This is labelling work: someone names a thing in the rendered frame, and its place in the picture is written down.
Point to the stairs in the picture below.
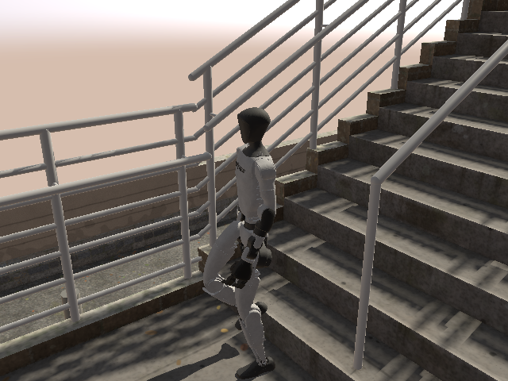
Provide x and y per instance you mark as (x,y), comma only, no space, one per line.
(438,306)

